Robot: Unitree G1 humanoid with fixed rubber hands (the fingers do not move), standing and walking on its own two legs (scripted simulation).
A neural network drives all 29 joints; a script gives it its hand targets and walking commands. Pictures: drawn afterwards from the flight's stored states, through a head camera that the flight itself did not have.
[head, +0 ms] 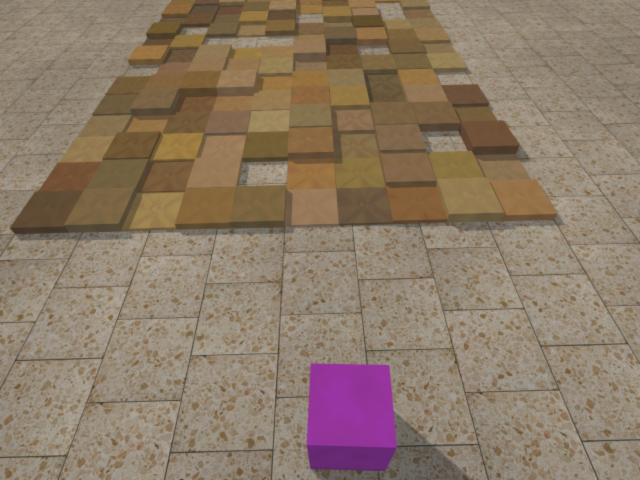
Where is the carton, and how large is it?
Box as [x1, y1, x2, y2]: [307, 363, 396, 470]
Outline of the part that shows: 311,363 307,428 307,449 310,468 384,470 396,448 388,365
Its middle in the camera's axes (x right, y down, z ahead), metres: +0.08 +0.48 +1.06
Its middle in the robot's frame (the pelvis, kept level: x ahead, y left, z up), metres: +0.40 -0.04 -0.64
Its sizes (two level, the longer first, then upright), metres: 0.210 0.200 0.250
